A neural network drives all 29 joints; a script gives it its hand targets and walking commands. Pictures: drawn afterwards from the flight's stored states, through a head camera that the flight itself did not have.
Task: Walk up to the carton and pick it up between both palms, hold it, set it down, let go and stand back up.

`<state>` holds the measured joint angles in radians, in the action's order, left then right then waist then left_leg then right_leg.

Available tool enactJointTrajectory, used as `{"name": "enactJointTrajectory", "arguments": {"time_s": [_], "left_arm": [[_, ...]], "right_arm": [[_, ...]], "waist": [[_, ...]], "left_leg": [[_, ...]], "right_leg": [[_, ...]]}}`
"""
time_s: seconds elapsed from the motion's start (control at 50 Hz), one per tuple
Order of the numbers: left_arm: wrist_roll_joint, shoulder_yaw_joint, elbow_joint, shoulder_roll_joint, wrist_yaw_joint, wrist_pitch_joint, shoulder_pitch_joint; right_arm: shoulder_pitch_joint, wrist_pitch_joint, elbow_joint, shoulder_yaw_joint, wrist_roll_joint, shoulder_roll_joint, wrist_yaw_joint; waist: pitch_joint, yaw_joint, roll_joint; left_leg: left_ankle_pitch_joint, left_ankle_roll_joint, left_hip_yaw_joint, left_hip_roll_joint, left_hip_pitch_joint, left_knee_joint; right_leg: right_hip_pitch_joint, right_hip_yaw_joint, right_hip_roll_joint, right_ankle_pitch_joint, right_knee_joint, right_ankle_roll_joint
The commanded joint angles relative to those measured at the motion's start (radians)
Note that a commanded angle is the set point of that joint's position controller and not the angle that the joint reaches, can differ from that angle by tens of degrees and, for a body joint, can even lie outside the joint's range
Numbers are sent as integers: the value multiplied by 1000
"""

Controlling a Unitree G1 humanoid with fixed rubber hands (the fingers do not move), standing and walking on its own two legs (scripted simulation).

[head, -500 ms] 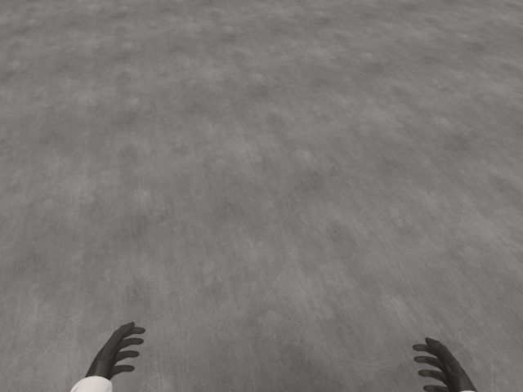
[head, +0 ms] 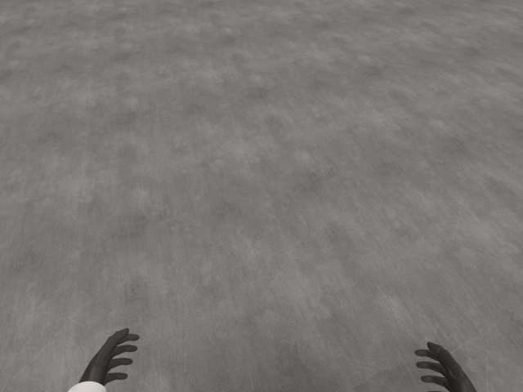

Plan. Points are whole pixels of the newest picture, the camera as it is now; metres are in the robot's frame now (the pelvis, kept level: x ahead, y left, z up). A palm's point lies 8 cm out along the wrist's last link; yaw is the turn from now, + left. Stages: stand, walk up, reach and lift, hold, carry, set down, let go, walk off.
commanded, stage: walk up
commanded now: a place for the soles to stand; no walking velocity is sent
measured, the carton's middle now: out of the picture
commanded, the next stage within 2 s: none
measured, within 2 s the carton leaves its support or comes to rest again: neither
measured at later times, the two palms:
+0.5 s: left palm out of the picture +0.05 +0.30 -0.09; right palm out of the picture +0.06 -0.29 -0.09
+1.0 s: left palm out of the picture -0.10 +0.37 -0.09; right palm out of the picture -0.08 -0.24 -0.09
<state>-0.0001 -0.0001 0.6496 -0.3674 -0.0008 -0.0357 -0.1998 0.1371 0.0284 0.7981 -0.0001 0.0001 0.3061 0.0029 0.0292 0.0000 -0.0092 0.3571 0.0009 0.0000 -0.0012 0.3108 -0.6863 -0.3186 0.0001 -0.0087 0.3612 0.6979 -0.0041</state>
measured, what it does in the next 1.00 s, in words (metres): walks backwards: right foot, then left foot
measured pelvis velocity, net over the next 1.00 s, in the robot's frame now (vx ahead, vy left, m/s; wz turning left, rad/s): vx -0.21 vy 0.05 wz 0.07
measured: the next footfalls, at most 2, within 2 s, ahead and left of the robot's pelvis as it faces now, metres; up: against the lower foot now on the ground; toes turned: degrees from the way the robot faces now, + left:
right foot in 0.50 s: -0.05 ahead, -0.10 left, +0.00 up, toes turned +3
left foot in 0.92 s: -0.14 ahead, +0.12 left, +0.00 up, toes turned -1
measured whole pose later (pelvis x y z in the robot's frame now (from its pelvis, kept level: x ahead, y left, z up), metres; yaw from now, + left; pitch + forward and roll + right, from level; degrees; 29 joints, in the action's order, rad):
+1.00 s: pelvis -0.21 +0.05 -0.01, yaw +4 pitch -8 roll -2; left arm 0.00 0.00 0.67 -0.43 -0.01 0.06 -0.20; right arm 0.18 -0.05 0.80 0.00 0.00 0.39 0.03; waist 0.18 0.00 -0.01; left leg 0.38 0.07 0.05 0.08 0.24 -0.76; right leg -0.38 0.12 0.07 0.39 0.89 -0.02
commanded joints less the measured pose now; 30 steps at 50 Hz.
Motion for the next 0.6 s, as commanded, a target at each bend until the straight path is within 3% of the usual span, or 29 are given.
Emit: {"name": "enactJointTrajectory", "arguments": {"time_s": [0.0, 0.02, 0.04, 0.06, 0.08, 0.1, 0.12, 0.14, 0.16, 0.18, 0.2, 0.22, 0.24, 0.26, 0.28, 0.3, 0.32, 0.34, 0.36, 0.38, 0.42, 0.44, 0.46, 0.48, 0.5, 0.52, 0.54, 0.56, 0.58], "left_arm": [[-7, -87, -30, -230, 1, 18, 4], [-10, -94, -22, -248, 1, 21, -13], [-14, -99, -31, -271, -1, 26, -11], [-15, -112, -36, -300, 2, 26, -13], [-19, -109, -53, -299, -1, 31, 15], [-24, -108, -50, -302, -7, 29, 27], [-27, -105, -48, -295, -6, 30, 62], [-28, -107, -61, -297, -4, 32, 87], [-24, -99, -53, -285, 0, 34, 108], [-14, -85, -73, -243, 4, 39, 132], [-3, -83, -69, -200, 6, 44, 124], [-8, -76, -63, -185, 0, 55, 104], [-11, -82, -54, -212, -7, 64, 85], [-3, -76, -40, -206, -8, 62, 92], [-1, -80, -14, -220, -6, 57, 46], [-5, -80, -6, -217, -2, 58, 9], [-12, -78, 17, -227, 0, 61, -17], [-8, -79, 2, -212, 3, 65, -21], [-7, -76, -10, -180, 3, 62, -13], [-11, -72, -2, -200, 5, 55, 4], [-10, -66, 0, -184, -2, 48, -28], [-10, -62, 3, -182, -2, 42, -44], [-16, -72, 29, -176, -3, 44, -119], [-37, -78, 36, -204, -7, 36, -140], [-47, -91, 17, -278, -9, 30, -133], [-53, -120, 7, -379, -14, 28, -70], [-44, -123, -19, -358, -19, 26, -33], [-30, -107, -26, -308, -19, 27, 15], [-29, -110, -29, -302, -22, 29, 43]], "right_arm": [[-52, -19, -101, 74, 8, 281, 7], [-45, -24, -106, 73, 7, 277, 4], [-58, -32, -99, 74, 5, 256, 6], [-35, -34, -103, 66, 7, 243, 10], [-30, -39, -93, 66, 6, 239, 13], [-13, -47, -95, 68, 8, 226, 17], [-10, -45, -85, 68, 14, 224, 19], [18, -41, -78, 66, 14, 230, 25], [54, -37, -56, 77, 17, 245, 26], [38, -30, -74, 82, 26, 280, 24], [57, -28, -72, 97, 31, 349, 23], [46, -23, -84, 117, 29, 429, 22], [21, -21, -83, 119, 26, 408, 17], [-10, -23, -88, 113, 29, 407, 1], [-61, -29, -95, 109, 29, 368, -3], [-92, -31, -113, 99, 23, 350, -6], [-82, -38, -111, 97, 16, 335, -4], [-78, -41, -111, 92, 22, 324, -3], [-56, -45, -116, 88, 33, 315, -2], [-25, -46, -101, 96, 35, 326, -2], [-22, -57, -99, 93, 30, 343, 5], [-40, -61, -99, 95, 33, 324, 7], [-45, -72, -99, 98, 22, 331, 8], [-62, -73, -107, 85, 16, 287, 14], [-40, -71, -119, 70, 11, 231, 12], [-118, -74, -147, 78, 12, 245, -9], [-116, -74, -134, 88, 12, 278, -17], [-73, -77, -115, 88, -4, 275, -17], [-38, -73, -94, 91, -7, 284, -8]], "waist": [[-63, -18, 17], [-78, -17, -22], [-64, -23, -54], [-73, -13, -107], [-45, -6, -179], [-33, 1, -181], [4, 17, -174], [-18, 29, -187], [-12, 53, -131], [22, 45, -35], [11, 49, 154], [6, 48, 266], [20, 45, 130], [55, 32, 157], [72, 0, 102], [43, -12, 146], [46, -13, 134], [12, -11, 178], [-22, 7, 206], [-86, 26, 181], [-121, 18, 258], [-142, 0, 190], [-173, -23, 225], [-159, -46, 132], [-146, -24, -110], [-40, -62, -193], [4, -50, -119], [14, -6, -43], [24, 16, -56]], "left_leg": [[-499, 85, 114, -79, 3, 42], [-448, 69, 76, -44, 19, -2], [-363, 48, 22, 11, 23, -85], [-295, 45, 15, 37, 30, -126], [-65, 53, -6, 58, 53, -162], [110, 64, 9, 63, 66, -183], [136, 68, 4, 46, 57, -109], [97, 72, 33, 34, 11, -77], [-40, 78, 21, 29, -58, 19], [-255, 86, 101, -26, -70, 131], [-330, 171, 350, -204, -36, 303], [-412, 294, 512, -367, 21, 408], [-348, 322, 544, -379, 51, 411], [-315, 319, 502, -352, 109, 437], [-263, 280, 441, -281, 104, 423], [-348, 279, 388, -273, 59, 390], [-395, 265, 323, -259, 67, 372], [-400, 253, 302, -224, 45, 353], [-437, 242, 298, -217, -112, 308], [-519, 243, 317, -231, -144, 264], [-623, 225, 289, -212, -164, 214], [-649, 201, 248, -182, -163, 167], [-569, 170, 220, -159, -139, 107], [-431, 112, 179, -107, 2, 11], [-66, 56, 83, 35, 210, -159], [265, 44, 128, 150, 316, -345], [244, 43, 242, 133, 279, -493], [173, 44, 271, 155, 286, -515], [117, 28, 235, 156, 287, -561]], "right_leg": [[60, 112, -96, -482, -70, -117], [77, 164, -131, -490, -120, -133], [66, 243, -198, -522, -176, -186], [86, 282, -247, -592, -193, -222], [53, 299, -280, -624, -207, -252], [24, 322, -309, -601, -223, -256], [1, 301, -296, -579, -225, -239], [-16, 280, -270, -564, -188, -221], [-83, 200, -207, -474, -162, -166], [-147, 145, -115, -336, -80, -109], [-168, 18, 26, -107, 144, -40], [-179, 3, 79, 246, 368, -14], [-186, 107, 74, 266, 481, -23], [-175, 142, 66, 231, 505, -23], [-158, 139, 61, 182, 509, -15], [-151, 135, 60, 161, 518, -9], [-105, 100, 60, 161, 491, -1], [-95, 91, 57, 169, 433, 1], [-149, 82, 47, 198, 286, 9], [-119, 50, 30, 191, 204, 13], [-45, 28, 30, 177, 25, 2], [-1, -5, 56, 87, -86, -8], [113, -6, 54, -22, -273, -22], [207, 78, 7, -138, -319, -54], [265, 389, -233, -256, -384, -125], [123, 566, -376, -460, -380, -215], [47, 557, -389, -529, -353, -260], [49, 425, -307, -544, -344, -224], [65, 359, -253, -537, -319, -245]]}}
